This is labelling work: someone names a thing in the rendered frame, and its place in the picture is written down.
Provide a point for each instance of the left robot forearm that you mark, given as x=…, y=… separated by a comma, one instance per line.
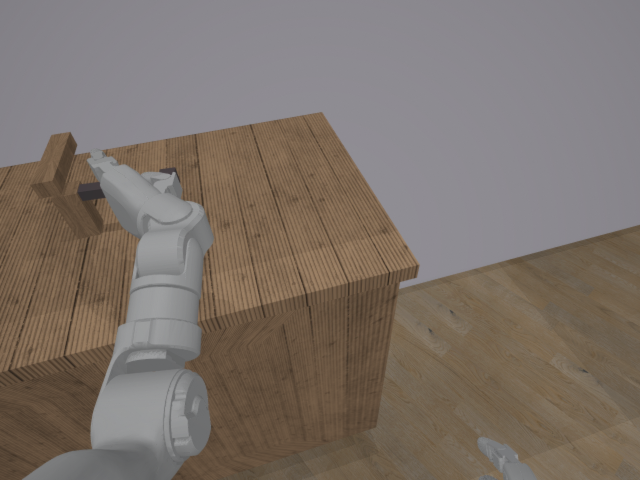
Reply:
x=161, y=331

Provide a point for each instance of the counter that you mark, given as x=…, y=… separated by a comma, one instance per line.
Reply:
x=298, y=298

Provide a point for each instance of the tap lever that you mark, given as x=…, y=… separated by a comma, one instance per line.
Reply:
x=91, y=191

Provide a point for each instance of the left robot hand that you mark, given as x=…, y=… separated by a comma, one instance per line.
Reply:
x=126, y=190

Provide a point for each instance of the right robot hand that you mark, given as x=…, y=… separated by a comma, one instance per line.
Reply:
x=505, y=460

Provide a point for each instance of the left robot upper arm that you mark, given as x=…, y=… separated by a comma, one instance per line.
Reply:
x=145, y=426

